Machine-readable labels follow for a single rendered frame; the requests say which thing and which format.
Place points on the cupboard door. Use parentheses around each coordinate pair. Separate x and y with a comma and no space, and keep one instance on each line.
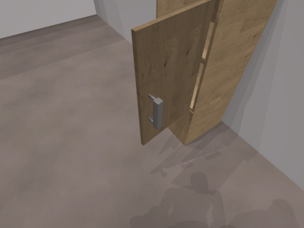
(167,53)

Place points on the handle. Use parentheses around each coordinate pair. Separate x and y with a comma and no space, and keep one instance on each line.
(157,112)

